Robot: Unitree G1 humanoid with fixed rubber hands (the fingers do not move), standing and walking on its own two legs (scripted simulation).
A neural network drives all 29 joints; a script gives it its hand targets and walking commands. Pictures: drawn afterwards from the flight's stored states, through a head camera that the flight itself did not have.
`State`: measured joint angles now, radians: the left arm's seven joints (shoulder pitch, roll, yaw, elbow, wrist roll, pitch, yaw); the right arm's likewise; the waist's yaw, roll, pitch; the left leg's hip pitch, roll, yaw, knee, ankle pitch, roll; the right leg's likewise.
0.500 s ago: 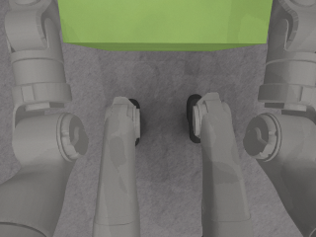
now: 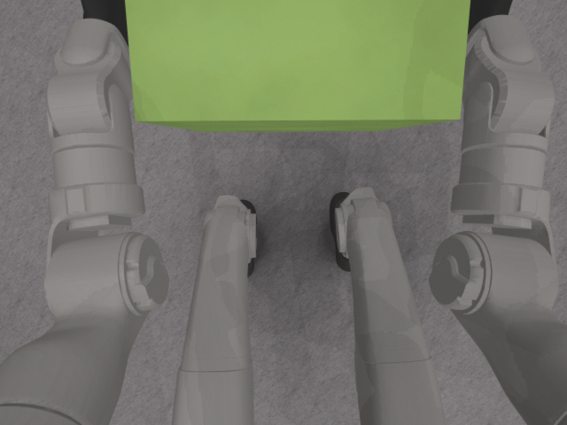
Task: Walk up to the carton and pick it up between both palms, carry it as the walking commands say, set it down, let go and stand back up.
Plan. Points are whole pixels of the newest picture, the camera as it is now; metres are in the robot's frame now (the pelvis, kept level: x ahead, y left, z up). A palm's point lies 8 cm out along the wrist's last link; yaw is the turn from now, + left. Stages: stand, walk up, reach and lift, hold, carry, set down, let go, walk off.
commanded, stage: reach and lift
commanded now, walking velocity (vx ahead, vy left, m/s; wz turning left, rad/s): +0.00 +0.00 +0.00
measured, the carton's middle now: (293, 31) +0.53 -0.01 -0.13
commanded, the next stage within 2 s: none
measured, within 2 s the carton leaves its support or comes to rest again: neither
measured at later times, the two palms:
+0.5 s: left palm (42, 11) +0.49 +0.18 +0.03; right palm out of the picture +0.48 -0.19 +0.04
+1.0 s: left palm out of the picture +0.48 +0.18 +0.09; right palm out of the picture +0.47 -0.19 +0.10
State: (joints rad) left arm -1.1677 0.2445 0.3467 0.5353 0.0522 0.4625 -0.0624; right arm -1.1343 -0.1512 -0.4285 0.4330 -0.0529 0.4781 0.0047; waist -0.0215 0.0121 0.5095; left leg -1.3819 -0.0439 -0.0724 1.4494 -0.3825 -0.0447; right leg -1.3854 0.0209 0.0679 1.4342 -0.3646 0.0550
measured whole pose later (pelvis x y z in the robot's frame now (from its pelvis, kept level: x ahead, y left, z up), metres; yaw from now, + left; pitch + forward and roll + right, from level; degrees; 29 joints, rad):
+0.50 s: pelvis +0.05 +0.00 +0.06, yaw +0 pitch +27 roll +0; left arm -0.82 0.13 0.38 0.63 0.15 0.46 -0.11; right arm -0.80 -0.03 -0.44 0.54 -0.15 0.47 0.05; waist -0.03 0.00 -0.04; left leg -1.32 -0.03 -0.07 1.18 -0.34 -0.04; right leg -1.32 0.02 0.07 1.17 -0.32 0.04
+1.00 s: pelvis +0.14 +0.00 +0.15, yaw +1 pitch +25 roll +0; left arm -0.40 0.02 0.34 0.47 0.19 0.40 -0.14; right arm -0.41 0.05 -0.38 0.42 -0.19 0.40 0.12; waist -0.04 0.01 -0.16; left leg -0.89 -0.02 -0.09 0.75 -0.29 -0.03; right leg -0.89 -0.01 0.05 0.74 -0.28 0.03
